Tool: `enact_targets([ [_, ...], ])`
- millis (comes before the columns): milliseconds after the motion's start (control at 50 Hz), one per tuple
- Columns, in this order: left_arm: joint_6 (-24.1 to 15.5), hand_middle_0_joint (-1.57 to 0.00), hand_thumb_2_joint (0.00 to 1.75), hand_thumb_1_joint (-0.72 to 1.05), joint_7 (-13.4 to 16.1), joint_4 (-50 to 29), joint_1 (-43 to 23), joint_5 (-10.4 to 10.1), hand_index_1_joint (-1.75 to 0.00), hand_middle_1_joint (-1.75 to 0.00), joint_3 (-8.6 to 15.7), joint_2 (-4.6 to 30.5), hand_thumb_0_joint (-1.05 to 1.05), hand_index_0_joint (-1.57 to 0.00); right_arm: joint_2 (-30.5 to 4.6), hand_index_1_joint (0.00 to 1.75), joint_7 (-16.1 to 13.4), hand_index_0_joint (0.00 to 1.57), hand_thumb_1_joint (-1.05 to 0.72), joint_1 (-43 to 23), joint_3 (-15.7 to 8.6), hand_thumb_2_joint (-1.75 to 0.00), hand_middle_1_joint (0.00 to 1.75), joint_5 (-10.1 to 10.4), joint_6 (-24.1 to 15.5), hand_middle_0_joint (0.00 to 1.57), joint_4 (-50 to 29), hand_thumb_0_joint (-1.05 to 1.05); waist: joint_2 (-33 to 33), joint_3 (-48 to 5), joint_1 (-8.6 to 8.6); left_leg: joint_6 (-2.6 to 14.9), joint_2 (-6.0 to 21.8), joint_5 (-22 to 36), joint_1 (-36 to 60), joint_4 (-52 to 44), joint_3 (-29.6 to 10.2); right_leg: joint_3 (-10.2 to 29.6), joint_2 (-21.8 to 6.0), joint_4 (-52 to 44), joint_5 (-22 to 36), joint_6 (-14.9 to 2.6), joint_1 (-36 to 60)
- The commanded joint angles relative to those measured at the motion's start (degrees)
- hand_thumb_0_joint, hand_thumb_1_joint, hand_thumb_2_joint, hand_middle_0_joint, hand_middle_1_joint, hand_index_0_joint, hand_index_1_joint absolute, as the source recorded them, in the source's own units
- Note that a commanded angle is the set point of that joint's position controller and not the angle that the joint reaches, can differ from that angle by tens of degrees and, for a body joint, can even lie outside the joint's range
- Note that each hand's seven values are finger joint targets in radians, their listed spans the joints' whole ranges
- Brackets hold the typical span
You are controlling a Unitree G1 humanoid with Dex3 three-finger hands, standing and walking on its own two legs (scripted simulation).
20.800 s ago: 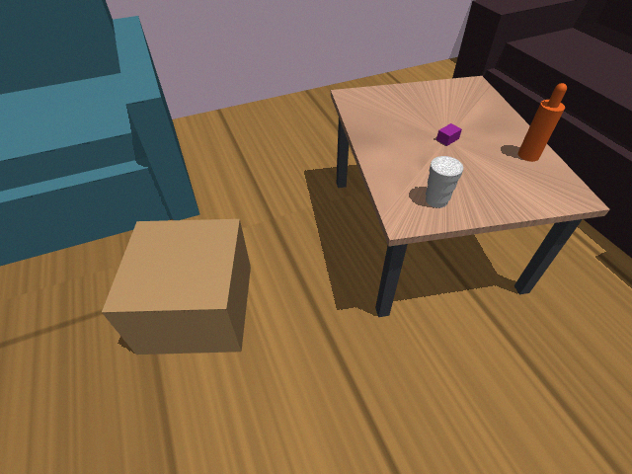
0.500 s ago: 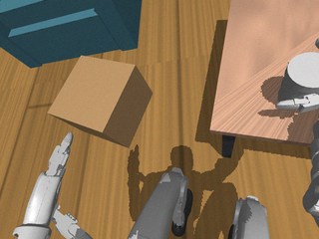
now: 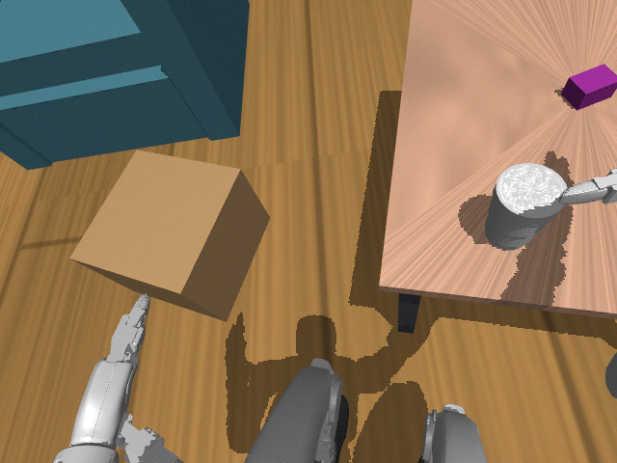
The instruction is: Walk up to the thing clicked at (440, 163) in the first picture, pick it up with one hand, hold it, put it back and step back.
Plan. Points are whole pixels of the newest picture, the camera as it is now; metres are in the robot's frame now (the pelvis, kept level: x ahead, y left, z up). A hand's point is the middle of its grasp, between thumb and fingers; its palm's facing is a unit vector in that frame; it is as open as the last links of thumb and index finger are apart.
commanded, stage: rise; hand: right
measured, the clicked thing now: (517, 213) +0.51 -0.16 -0.10
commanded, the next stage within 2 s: home in 0.04 s
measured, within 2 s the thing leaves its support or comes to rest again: neither
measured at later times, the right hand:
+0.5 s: hand out of the picture +0.46 -0.28 +0.07, palm faces +0.25 +0.92 -0.32, open 17.1 cm
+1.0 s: hand (598, 434) +0.23 -0.18 +0.04, palm faces +0.13 +0.96 -0.26, open 17.2 cm
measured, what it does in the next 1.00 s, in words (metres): rises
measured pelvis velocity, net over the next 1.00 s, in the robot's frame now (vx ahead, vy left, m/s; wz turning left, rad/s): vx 0.06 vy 0.01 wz -0.03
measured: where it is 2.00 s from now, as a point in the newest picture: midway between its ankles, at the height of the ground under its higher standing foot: outside the picture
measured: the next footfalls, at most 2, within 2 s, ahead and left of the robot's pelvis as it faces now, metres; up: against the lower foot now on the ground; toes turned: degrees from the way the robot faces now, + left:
none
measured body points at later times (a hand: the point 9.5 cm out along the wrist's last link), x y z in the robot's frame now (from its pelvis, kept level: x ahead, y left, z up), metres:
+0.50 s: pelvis +0.05 +0.00 +0.09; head +0.13 -0.02 +0.53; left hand +0.22 +0.21 +0.06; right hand +0.44 -0.33 +0.09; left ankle +0.10 +0.13 -0.60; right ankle +0.02 -0.11 -0.60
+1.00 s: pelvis +0.06 +0.01 +0.11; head +0.09 +0.01 +0.55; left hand +0.21 +0.24 +0.01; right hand +0.22 -0.23 +0.06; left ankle +0.10 +0.13 -0.60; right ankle +0.02 -0.11 -0.60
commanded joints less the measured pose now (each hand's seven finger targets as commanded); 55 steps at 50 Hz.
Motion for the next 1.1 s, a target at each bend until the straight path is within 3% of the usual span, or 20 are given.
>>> enact_targets([
  [0,-0.57,-0.07,0.08,-0.57,1.34,-12.99,5.02,-2.05,-0.07,-0.06,6.47,9.88,0.00,-0.06,-20.11,0.06,-3.38,0.06,0.49,-19.19,-0.04,-0.06,0.06,-4.30,4.75,0.05,-5.59,0.00,-12.75,-27.50,-1.92,1.72,-1.58,8.04,31.09,-13.13,-1.87,0.00,1.10,-19.19,16.49,0.46,20.04],
  [20,0.16,-0.07,0.08,-0.57,0.67,-9.71,9.44,-1.76,-0.07,-0.05,5.52,8.19,0.00,-0.05,-12.88,0.06,-3.35,0.06,0.50,-21.52,3.81,-0.06,0.06,-4.05,6.10,0.05,-4.18,0.00,-12.51,-25.08,-0.39,1.86,-1.94,8.96,28.84,-13.46,-1.29,-0.03,1.19,-19.68,17.35,0.21,20.82],
  [40,0.85,-0.06,0.08,-0.55,0.31,-7.86,10.18,-1.96,-0.07,-0.05,5.62,8.18,0.00,-0.05,-12.30,0.06,-3.62,0.06,0.50,-22.90,5.28,-0.06,0.06,-4.05,7.25,0.05,-6.36,0.00,-12.05,-24.82,-0.91,1.92,-2.08,9.11,28.69,-14.21,-0.83,-0.07,1.22,-20.59,17.61,0.19,22.22],
  [100,1.74,-0.04,0.12,-0.48,0.28,-4.83,4.94,-2.52,-0.06,-0.04,3.25,7.39,0.00,-0.03,-23.68,0.06,-6.44,0.06,0.49,-21.84,0.82,-0.07,0.06,-5.43,10.86,0.05,-7.24,0.00,-14.56,-28.09,-5.32,2.10,-2.11,12.44,31.58,-15.45,-0.65,-0.74,1.13,-21.05,23.22,0.66,26.49],
  [120,2.28,-0.03,0.15,-0.40,0.21,-3.81,3.69,-2.39,-0.05,-0.04,2.83,7.36,0.00,-0.02,-23.41,0.06,-6.98,0.06,0.46,-22.30,0.97,-0.08,0.06,-5.52,11.39,0.05,-8.28,0.00,-14.81,-29.14,-5.76,2.29,-2.07,14.30,33.44,-15.50,-0.51,-0.78,1.10,-21.75,25.33,1.02,27.21],
  [140,2.79,-0.11,0.23,-0.32,0.43,-0.62,4.90,-2.34,-0.13,-0.12,5.74,9.65,0.00,-0.10,-24.71,0.07,-7.71,0.06,0.45,-26.11,0.92,-0.11,0.07,-5.50,11.49,0.06,-13.10,0.00,-15.98,-30.10,-5.49,2.48,-2.00,14.61,35.00,-16.27,-0.60,-1.06,1.25,-22.49,25.07,0.88,28.54],
  [220,2.54,-0.14,0.54,0.00,0.63,-0.97,-7.22,-2.56,-0.19,-0.19,-3.12,4.87,0.00,-0.13,-16.01,0.07,-9.32,0.06,0.46,-22.08,4.61,-0.11,0.07,-5.06,12.87,0.06,-4.65,0.00,-11.64,-27.20,-7.33,2.54,-2.41,13.76,38.09,-19.29,0.25,-0.75,0.72,-25.97,25.14,1.09,29.15],
  [280,2.87,-0.15,0.59,0.24,0.92,-2.47,-8.30,-2.82,-0.21,-0.21,-5.96,3.55,0.00,-0.14,-14.41,0.06,-9.87,0.06,0.51,-16.67,5.58,-0.08,0.06,-4.97,13.68,0.06,-2.56,0.00,-10.04,-30.90,-8.38,2.21,-2.39,18.90,45.70,-20.97,0.24,-1.27,0.76,-27.62,29.86,1.30,31.96],
  [300,3.34,-0.15,0.63,0.32,0.93,-0.38,-6.25,-2.90,-0.22,-0.22,-5.91,3.54,0.00,-0.15,-12.23,0.07,-9.74,0.06,0.48,-15.70,7.63,-0.10,0.07,-4.69,14.02,0.06,-3.01,0.00,-10.08,-29.40,-8.09,2.20,-2.50,19.05,46.07,-21.76,0.28,-1.46,0.79,-28.48,30.55,1.40,33.01],
  [340,4.46,-0.16,0.66,0.48,1.09,2.56,-0.06,-3.58,-0.23,-0.23,-3.38,5.37,0.00,-0.16,-12.25,0.06,-9.61,0.06,0.49,-2.84,6.59,-0.09,0.06,-4.14,16.09,0.06,0.10,0.00,-7.76,-24.42,-7.58,1.95,-2.44,21.03,45.97,-23.52,0.34,-1.74,0.80,-29.59,32.56,1.28,34.36],
  [380,5.57,-0.16,0.68,0.51,1.10,6.00,2.34,-4.03,-0.23,-0.23,-1.62,6.09,0.00,-0.16,-8.07,0.07,-9.18,0.06,0.48,-5.09,10.49,-0.10,0.07,-2.69,17.27,0.06,-8.61,0.00,-8.00,-21.28,-6.71,2.15,-2.51,21.10,44.95,-24.54,0.56,-1.43,0.78,-31.34,33.65,1.24,36.84],
  [400,5.84,-0.17,0.72,0.59,1.21,7.10,1.83,-4.44,-0.25,-0.24,-0.30,6.83,0.00,-0.17,-8.25,0.07,-9.28,0.06,0.47,-1.58,10.08,-0.10,0.07,-2.11,18.36,0.06,-9.83,0.00,-8.30,-18.66,-7.63,2.33,-2.49,19.66,42.69,-25.03,0.80,-1.14,0.65,-31.91,34.50,1.27,38.65],
  [500,6.25,-0.18,0.77,0.68,1.05,9.02,-0.69,-5.75,-0.26,-0.26,-2.10,3.85,0.00,-0.18,1.39,0.07,-9.19,0.06,0.46,12.13,15.48,-0.11,0.07,0.54,22.34,0.06,-24.94,0.00,-5.95,-17.54,-10.14,2.54,-1.66,21.26,47.12,-27.19,0.54,-1.76,1.08,-34.48,33.99,0.84,41.27],
  [540,6.28,-0.18,0.78,0.70,1.39,7.76,-4.44,-6.11,-0.26,-0.26,-3.13,3.07,0.00,-0.18,-0.91,0.07,-10.07,0.06,0.44,13.54,14.70,-0.12,0.07,0.82,22.60,0.06,-34.64,0.00,-6.53,-20.13,-11.98,2.48,-1.10,23.11,51.21,-27.91,0.04,-2.36,1.49,-35.34,33.90,0.77,42.68],
  [680,7.52,-0.18,0.80,0.72,3.98,11.64,-5.49,-6.08,-0.27,-0.27,-2.37,2.11,0.00,-0.18,5.09,0.07,-13.31,0.06,0.45,36.11,17.32,-0.12,0.07,2.61,23.24,0.06,-50.80,0.00,-6.70,-14.80,-14.87,2.73,-0.59,23.04,55.46,-29.94,0.05,-2.64,1.25,-38.48,35.46,1.27,45.85],
  [700,8.30,-0.20,0.87,0.80,4.80,31.18,-1.83,-6.29,-0.29,-0.29,-0.91,5.37,0.00,-0.19,1.23,0.07,-14.98,0.06,0.48,36.78,12.68,-0.10,0.07,2.34,23.67,0.06,-54.07,0.00,-9.90,-10.03,-14.20,2.96,-1.28,23.45,54.01,-29.64,0.15,-1.77,0.77,-38.33,36.86,1.43,46.61],
  [740,7.32,-0.19,0.86,0.83,5.07,25.47,-6.36,-6.38,-0.29,-0.28,-2.58,2.34,0.00,-0.19,11.85,0.07,-14.26,0.06,0.46,47.33,21.56,-0.11,0.07,2.89,24.62,0.06,-56.97,0.00,-7.54,-10.09,-13.85,2.95,-1.09,24.15,55.40,-29.97,0.39,-1.95,0.60,-38.70,37.94,1.29,47.26],
  [760,7.19,-0.20,0.89,0.87,5.18,25.92,-8.41,-6.34,-0.29,-0.29,-2.48,2.07,0.00,-0.20,12.60,0.07,-14.38,0.06,0.45,51.71,21.89,-0.11,0.07,3.06,25.19,0.06,-58.66,0.00,-7.52,-9.06,-14.96,2.90,-1.09,23.82,55.54,-30.27,0.48,-1.99,0.64,-38.71,37.55,1.24,46.75],
  [880,5.77,-0.19,0.86,0.82,6.55,28.86,-12.07,-6.09,-0.28,-0.28,-1.24,2.73,0.00,-0.19,15.79,0.06,-14.59,0.05,0.54,65.28,26.05,-0.06,0.06,2.86,27.14,0.05,-65.13,0.00,-1.02,-3.82,-14.14,1.89,-1.35,18.57,53.97,-32.24,1.08,-1.80,0.78,-39.67,28.43,0.11,44.38],
  [1080,0.66,-0.19,0.85,0.81,9.06,29.67,-13.72,-5.21,-0.28,-0.28,-1.29,2.12,0.00,-0.19,15.91,0.05,-15.95,0.05,0.55,67.52,26.37,-0.06,0.05,1.53,28.84,0.05,-71.32,0.00,0.40,-0.90,-13.58,0.50,0.17,5.48,51.90,-35.10,-1.51,-2.52,1.86,-39.12,13.28,-1.62,41.21],
])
